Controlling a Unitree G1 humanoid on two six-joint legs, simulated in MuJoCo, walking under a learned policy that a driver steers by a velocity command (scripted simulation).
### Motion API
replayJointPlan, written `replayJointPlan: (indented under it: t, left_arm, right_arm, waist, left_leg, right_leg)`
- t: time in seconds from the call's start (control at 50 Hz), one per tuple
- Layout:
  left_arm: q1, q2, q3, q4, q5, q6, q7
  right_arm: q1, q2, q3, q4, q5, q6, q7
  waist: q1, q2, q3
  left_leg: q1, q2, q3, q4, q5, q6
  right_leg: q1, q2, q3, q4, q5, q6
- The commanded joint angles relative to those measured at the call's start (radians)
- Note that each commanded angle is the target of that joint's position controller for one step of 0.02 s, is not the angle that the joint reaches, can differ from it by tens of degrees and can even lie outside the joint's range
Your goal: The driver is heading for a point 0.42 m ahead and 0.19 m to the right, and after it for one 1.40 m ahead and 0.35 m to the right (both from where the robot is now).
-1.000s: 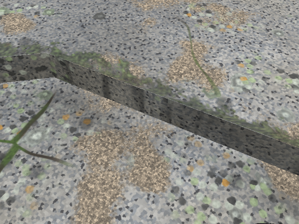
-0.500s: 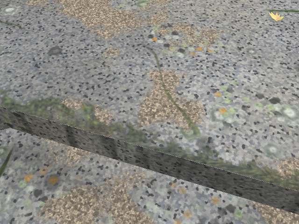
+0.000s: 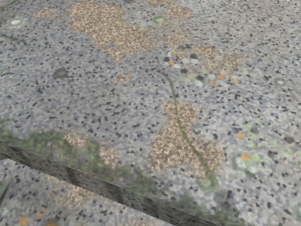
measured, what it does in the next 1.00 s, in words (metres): steps on the spot, turning right: left foot, then right foot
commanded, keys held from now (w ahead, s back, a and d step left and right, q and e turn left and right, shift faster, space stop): e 0.74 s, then no key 0.18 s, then w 0.08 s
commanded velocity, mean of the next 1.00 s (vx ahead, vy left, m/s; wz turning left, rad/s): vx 0.05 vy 0.00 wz -0.49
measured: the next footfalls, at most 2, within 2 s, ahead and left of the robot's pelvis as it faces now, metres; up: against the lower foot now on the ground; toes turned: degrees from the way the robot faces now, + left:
left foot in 0.02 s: +0.16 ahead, +0.10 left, +0.00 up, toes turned +1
right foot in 0.48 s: +0.02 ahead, -0.11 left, +0.00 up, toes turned -22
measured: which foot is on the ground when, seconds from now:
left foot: up 0.00-0.00, down 0.02-0.48, up 0.50-0.98, down 1.00-1.00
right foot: down 0.00-0.02, up 0.04-0.46, down 0.48-1.00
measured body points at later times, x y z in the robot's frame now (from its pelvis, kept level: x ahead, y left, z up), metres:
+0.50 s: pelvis +0.02 -0.01 -0.01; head +0.04 -0.04 +0.44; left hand +0.22 +0.24 -0.11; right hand +0.06 -0.32 -0.13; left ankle +0.12 +0.10 -0.73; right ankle -0.02 -0.09 -0.74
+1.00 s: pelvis +0.03 -0.01 +0.00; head +0.05 -0.03 +0.45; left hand +0.30 +0.15 -0.10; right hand +0.01 -0.32 -0.11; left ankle +0.10 +0.10 -0.74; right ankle -0.02 -0.10 -0.74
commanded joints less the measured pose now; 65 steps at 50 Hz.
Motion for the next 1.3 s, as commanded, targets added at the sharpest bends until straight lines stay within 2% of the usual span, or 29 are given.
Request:
replayJointPlan:
  t: [0.02,0.04,0.06,0.08,0.1,0.14,0.32,0.34,0.4,0.46,0.48,0.5,0.52,0.54,0.58,0.6,0.64,0.74,0.88,0.94,0.96,0.98,1.0,1.02,1.04,1.06,1.1,1.2,1.3]
  left_arm:
    - [-0.076,0.154,0.033,-0.080,-0.021,-0.004,0.013]
    - [-0.040,0.100,0.020,-0.124,-0.033,-0.004,0.021]
    - [0.101,0.060,0.020,-0.093,-0.036,0.028,0.038]
    - [0.098,0.128,0.038,-0.065,-0.004,0.054,0.040]
    - [0.038,0.133,0.048,-0.072,0.014,0.067,0.030]
    - [-0.033,0.120,0.052,-0.094,0.025,0.092,0.016]
    - [-0.157,0.115,0.041,-0.180,0.014,0.139,-0.019]
    - [-0.254,0.160,0.059,-0.232,-0.052,0.130,0.006]
    - [-0.230,0.166,0.064,-0.241,-0.031,0.125,0.020]
    - [-0.123,0.184,0.083,-0.211,-0.021,0.135,0.013]
    - [-0.073,0.219,0.097,-0.201,-0.023,0.136,0.018]
    - [-0.059,0.333,0.119,-0.219,-0.026,0.136,0.036]
    - [-0.092,0.338,0.112,-0.254,0.016,0.105,0.030]
    - [-0.179,0.322,0.106,-0.271,0.023,0.074,0.026]
    - [-0.283,0.282,0.095,-0.298,-0.015,0.048,0.030]
    - [-0.298,0.266,0.088,-0.302,-0.024,0.048,0.033]
    - [-0.266,0.247,0.077,-0.299,-0.020,0.050,0.040]
    - [-0.227,0.279,0.081,-0.305,-0.023,0.061,0.049]
    - [-0.267,0.269,0.064,-0.321,-0.002,0.071,0.039]
    - [-0.279,0.242,0.046,-0.320,-0.009,0.079,0.038]
    - [-0.222,0.234,0.037,-0.282,0.024,0.084,0.016]
    - [-0.220,0.203,0.027,-0.278,0.025,0.082,0.008]
    - [-0.218,0.150,0.008,-0.283,0.022,0.074,0.005]
    - [-0.187,0.125,0.001,-0.286,0.009,0.070,-0.001]
    - [-0.216,0.160,-0.001,-0.270,0.023,0.073,-0.001]
    - [-0.244,0.168,-0.001,-0.263,0.025,0.070,-0.004]
    - [-0.257,0.174,-0.001,-0.248,0.030,0.058,-0.009]
    - [-0.204,0.164,-0.007,-0.188,0.025,0.020,0.000]
    - [-0.107,0.233,0.021,-0.135,0.006,0.006,0.013]
  right_arm:
    - [0.243,-0.168,-0.047,0.018,-0.017,-0.035,-0.028]
    - [0.298,-0.252,-0.063,0.000,-0.033,-0.043,-0.033]
    - [0.259,-0.274,-0.073,-0.016,0.003,-0.016,-0.021]
    - [0.230,-0.208,-0.063,-0.038,0.018,0.004,-0.017]
    - [0.161,-0.147,-0.045,-0.057,0.017,0.014,-0.021]
    - [0.070,-0.116,-0.031,-0.081,0.005,0.032,-0.041]
    - [0.079,-0.181,-0.050,-0.080,-0.013,0.046,-0.030]
    - [-0.002,-0.269,-0.082,-0.111,0.006,0.043,-0.050]
    - [0.000,-0.269,-0.087,-0.104,0.021,0.048,-0.070]
    - [0.003,-0.247,-0.088,-0.084,0.036,0.059,-0.059]
    - [0.037,-0.206,-0.081,-0.067,0.032,0.064,-0.047]
    - [0.046,-0.134,-0.065,-0.102,-0.007,0.066,-0.033]
    - [-0.081,-0.159,-0.076,-0.145,-0.009,0.060,-0.039]
    - [-0.103,-0.188,-0.086,-0.151,0.006,0.062,-0.039]
    - [-0.038,-0.206,-0.097,-0.107,0.002,0.063,-0.051]
    - [-0.025,-0.208,-0.099,-0.102,-0.007,0.061,-0.054]
    - [-0.018,-0.193,-0.098,-0.106,0.003,0.052,-0.051]
    - [-0.072,-0.171,-0.086,-0.131,0.015,0.046,-0.052]
    - [-0.056,-0.179,-0.074,-0.120,0.025,0.032,-0.024]
    - [-0.020,-0.165,-0.063,-0.109,0.026,0.021,-0.009]
    - [0.075,-0.110,-0.037,-0.080,-0.018,0.051,-0.004]
    - [0.096,-0.111,-0.031,-0.076,-0.030,0.055,-0.004]
    - [0.105,-0.152,-0.031,-0.078,-0.046,0.048,-0.007]
    - [0.074,-0.251,-0.048,-0.079,-0.042,0.052,-0.007]
    - [0.057,-0.221,-0.046,-0.072,-0.033,0.057,0.002]
    - [0.029,-0.186,-0.036,-0.080,-0.029,0.056,0.008]
    - [0.034,-0.194,-0.039,-0.073,-0.019,0.059,0.009]
    - [0.036,-0.163,-0.037,-0.073,-0.002,0.038,0.012]
    - [0.053,-0.142,-0.032,-0.073,-0.011,0.012,0.009]
  waist:
    - [-0.133,-0.054,-0.132]
    - [-0.114,0.110,-0.244]
    - [-0.082,0.254,-0.343]
    - [-0.067,0.115,-0.313]
    - [-0.055,0.056,-0.213]
    - [-0.031,0.097,-0.086]
    - [-0.059,0.108,-0.120]
    - [-0.075,0.115,-0.116]
    - [-0.064,0.069,-0.141]
    - [-0.015,0.047,-0.150]
    - [0.001,-0.053,-0.135]
    - [-0.042,-0.365,-0.119]
    - [0.007,-0.278,-0.122]
    - [-0.039,-0.179,-0.105]
    - [-0.086,-0.126,-0.113]
    - [-0.095,-0.130,-0.117]
    - [-0.092,-0.142,-0.149]
    - [-0.058,-0.171,-0.139]
    - [-0.039,-0.187,-0.153]
    - [-0.061,-0.171,-0.178]
    - [-0.077,-0.192,-0.159]
    - [-0.091,-0.154,-0.146]
    - [-0.085,-0.044,-0.151]
    - [-0.032,0.125,-0.131]
    - [-0.057,0.147,-0.120]
    - [-0.057,0.129,-0.085]
    - [-0.060,0.164,-0.042]
    - [-0.054,0.039,-0.004]
    - [-0.042,-0.164,-0.034]
  left_leg:
    - [0.342,0.060,-0.052,-0.178,0.290,0.036]
    - [0.543,0.319,-0.241,-0.116,0.794,0.090]
    - [0.587,0.465,-0.372,-0.111,0.991,0.228]
    - [0.509,0.425,-0.337,-0.153,0.752,0.243]
    - [0.396,0.361,-0.258,-0.199,0.511,0.214]
    - [0.235,0.275,-0.138,-0.286,0.236,0.176]
    - [0.227,0.295,-0.002,-0.310,-0.026,0.204]
    - [0.228,0.335,-0.041,-0.357,-0.086,0.218]
    - [0.262,0.362,-0.039,-0.354,-0.102,0.207]
    - [0.195,0.298,0.078,-0.242,-0.107,0.115]
    - [0.098,0.231,0.155,-0.077,-0.164,0.035]
    - [-0.201,0.074,0.251,0.259,-0.507,-0.077]
    - [-0.260,-0.003,0.042,0.455,-0.578,-0.093]
    - [-0.267,0.005,-0.028,0.526,-0.470,-0.074]
    - [-0.267,0.018,-0.057,0.532,-0.310,-0.062]
    - [-0.244,0.010,-0.056,0.547,-0.261,-0.067]
    - [-0.217,-0.009,-0.061,0.564,-0.214,-0.072]
    - [-0.217,-0.025,-0.087,0.353,-0.189,-0.091]
    - [0.014,-0.019,-0.060,0.154,-0.244,-0.090]
    - [0.129,-0.022,-0.039,-0.023,-0.198,-0.060]
    - [0.225,-0.042,0.010,-0.141,-0.183,-0.036]
    - [0.332,-0.010,-0.025,-0.245,-0.076,-0.018]
    - [0.421,0.125,-0.165,-0.319,-0.081,0.013]
    - [0.430,0.235,-0.331,-0.337,-0.079,0.092]
    - [0.365,0.263,-0.352,-0.341,-0.197,0.140]
    - [0.317,0.220,-0.310,-0.358,-0.283,0.123]
    - [0.271,0.144,-0.244,-0.367,-0.363,0.083]
    - [0.289,0.068,-0.140,-0.251,-0.235,0.079]
    - [0.160,-0.023,0.011,-0.012,-0.104,0.042]
  right_leg:
    - [-0.098,-0.159,0.146,0.253,0.642,-0.044]
    - [-0.243,-0.065,0.082,0.477,0.182,-0.010]
    - [-0.356,0.049,-0.001,0.676,-0.369,0.005]
    - [-0.369,-0.008,0.034,0.795,-0.356,0.004]
    - [-0.386,-0.042,0.044,0.810,-0.280,0.010]
    - [-0.384,-0.089,0.034,0.777,-0.176,0.042]
    - [-0.298,-0.107,-0.037,0.497,-0.104,0.057]
    - [-0.335,-0.133,-0.044,0.485,-0.116,0.060]
    - [-0.274,-0.141,-0.058,0.379,-0.101,0.043]
    - [-0.093,-0.093,-0.092,0.135,0.058,-0.025]
    - [-0.002,-0.143,0.021,0.000,0.154,-0.081]
    - [0.116,-0.410,0.401,-0.030,0.470,-0.215]
    - [-0.028,-0.466,0.531,-0.090,0.407,-0.340]
    - [-0.057,-0.408,0.417,-0.104,0.371,-0.291]
    - [-0.061,-0.335,0.309,-0.080,0.360,-0.178]
    - [-0.079,-0.318,0.285,-0.073,0.403,-0.165]
    - [-0.062,-0.296,0.272,-0.061,0.457,-0.168]
    - [0.003,-0.280,0.331,-0.048,0.374,-0.166]
    - [-0.069,-0.280,0.356,-0.007,0.454,-0.186]
    - [-0.055,-0.262,0.366,0.026,0.460,-0.167]
    - [-0.074,-0.217,0.329,0.030,0.432,-0.116]
    - [-0.145,-0.193,0.328,0.030,0.319,-0.072]
    - [-0.216,-0.138,0.291,0.082,0.194,-0.030]
    - [-0.300,-0.013,0.172,0.111,-0.007,-0.009]
    - [-0.249,-0.022,0.127,0.117,-0.082,-0.009]
    - [-0.199,-0.027,0.114,0.100,-0.039,-0.011]
    - [-0.140,-0.018,0.078,0.085,0.006,-0.017]
    - [-0.123,-0.056,0.115,0.028,0.014,-0.043]
    - [0.094,-0.206,0.335,-0.038,0.350,-0.136]
Keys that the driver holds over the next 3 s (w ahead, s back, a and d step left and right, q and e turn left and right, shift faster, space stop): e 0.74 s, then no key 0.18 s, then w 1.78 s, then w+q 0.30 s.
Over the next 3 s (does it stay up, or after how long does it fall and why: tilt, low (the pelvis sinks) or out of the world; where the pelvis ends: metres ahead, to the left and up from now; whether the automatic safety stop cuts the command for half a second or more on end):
stays up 0.77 -0.36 0.19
